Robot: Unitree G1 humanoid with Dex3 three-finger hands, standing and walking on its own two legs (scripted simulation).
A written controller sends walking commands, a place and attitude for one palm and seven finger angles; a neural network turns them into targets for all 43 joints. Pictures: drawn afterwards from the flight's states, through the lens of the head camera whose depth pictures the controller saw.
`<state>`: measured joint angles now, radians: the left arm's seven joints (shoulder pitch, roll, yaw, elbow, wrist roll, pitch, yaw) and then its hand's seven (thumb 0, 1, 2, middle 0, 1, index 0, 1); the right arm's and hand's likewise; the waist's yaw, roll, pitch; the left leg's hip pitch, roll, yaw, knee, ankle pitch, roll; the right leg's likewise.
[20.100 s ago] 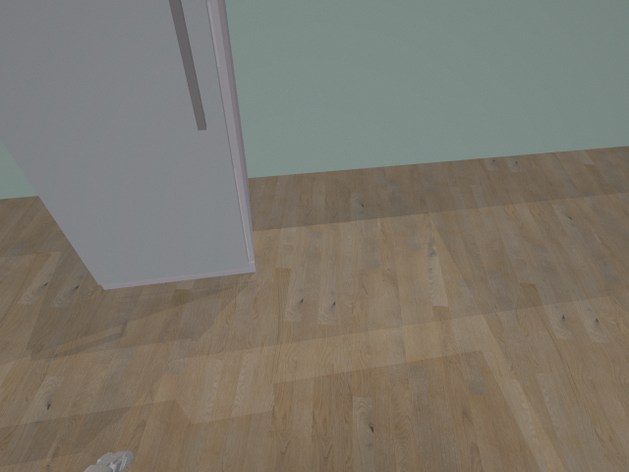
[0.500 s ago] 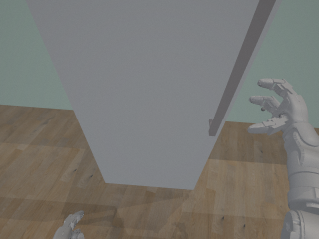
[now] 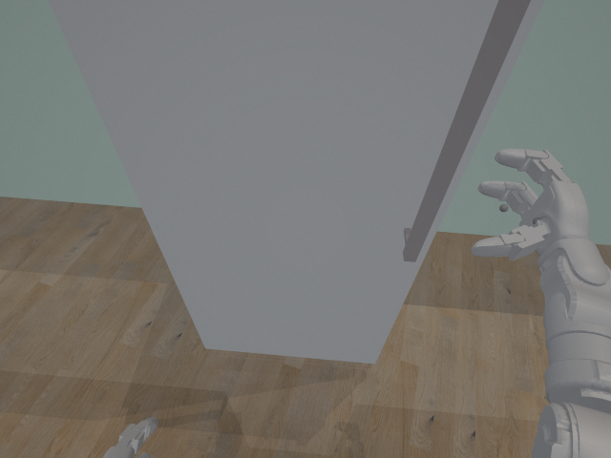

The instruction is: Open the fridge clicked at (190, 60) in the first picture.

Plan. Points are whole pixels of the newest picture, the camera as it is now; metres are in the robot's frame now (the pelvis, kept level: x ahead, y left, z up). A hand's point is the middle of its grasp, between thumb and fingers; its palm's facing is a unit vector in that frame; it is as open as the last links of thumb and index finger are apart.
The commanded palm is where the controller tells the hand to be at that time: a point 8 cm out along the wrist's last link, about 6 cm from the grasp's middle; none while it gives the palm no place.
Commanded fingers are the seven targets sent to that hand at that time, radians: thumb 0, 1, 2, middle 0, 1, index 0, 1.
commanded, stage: move the hooked fingers beside the handle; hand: right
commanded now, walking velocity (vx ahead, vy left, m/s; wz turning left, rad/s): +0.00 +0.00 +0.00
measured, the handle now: (445, 150) +0.48 -0.13 +0.17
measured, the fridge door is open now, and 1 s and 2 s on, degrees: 0 0 0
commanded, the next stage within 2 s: feel for the door with the fingertips in 1.64 s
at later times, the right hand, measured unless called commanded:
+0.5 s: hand (501, 205) +0.41 -0.20 +0.15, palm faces +0.00 +1.00 -0.01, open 14.0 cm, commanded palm +0.38 -0.24 +0.14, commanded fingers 0.00 0.50 -0.30 0.30 1.20 0.30 1.20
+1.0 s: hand (505, 212) +0.40 -0.20 +0.15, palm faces +0.01 +1.00 +0.00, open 14.0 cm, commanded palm +0.38 -0.25 +0.14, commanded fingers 0.00 0.50 -0.30 0.30 1.20 0.30 1.20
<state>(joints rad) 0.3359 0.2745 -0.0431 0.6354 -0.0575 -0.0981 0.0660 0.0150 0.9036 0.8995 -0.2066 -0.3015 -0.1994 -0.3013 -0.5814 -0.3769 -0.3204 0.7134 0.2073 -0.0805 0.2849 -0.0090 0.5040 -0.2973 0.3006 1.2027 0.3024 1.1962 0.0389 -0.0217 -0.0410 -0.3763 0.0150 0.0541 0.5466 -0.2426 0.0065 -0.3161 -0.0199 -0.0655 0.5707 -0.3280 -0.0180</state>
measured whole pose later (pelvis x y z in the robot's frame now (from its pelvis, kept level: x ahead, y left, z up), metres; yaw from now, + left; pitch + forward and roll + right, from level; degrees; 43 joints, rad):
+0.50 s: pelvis +0.00 +0.00 +0.00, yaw -1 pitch +4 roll +0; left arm 0.33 0.27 -0.05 0.63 -0.06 -0.09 0.07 0.01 0.90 0.90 -0.21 -0.30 -0.20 -0.30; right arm -0.60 -0.36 -0.28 0.70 0.20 -0.09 0.27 -0.01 0.50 -0.30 0.30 1.20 0.30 1.20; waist 0.03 -0.03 -0.04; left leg -0.38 0.02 0.06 0.55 -0.24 0.01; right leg -0.32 -0.02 -0.06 0.58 -0.32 -0.02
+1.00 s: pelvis -0.01 +0.01 +0.00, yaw -1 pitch +4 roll +0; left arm 0.31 0.28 -0.05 0.63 -0.06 -0.09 0.07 0.01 0.90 0.90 -0.21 -0.30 -0.20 -0.30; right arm -0.64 -0.40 -0.29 0.79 0.21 -0.05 0.29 -0.01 0.51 -0.30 0.30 1.20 0.30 1.20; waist 0.04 -0.02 -0.04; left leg -0.39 0.02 0.07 0.56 -0.23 0.02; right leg -0.34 -0.02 -0.04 0.59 -0.31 -0.01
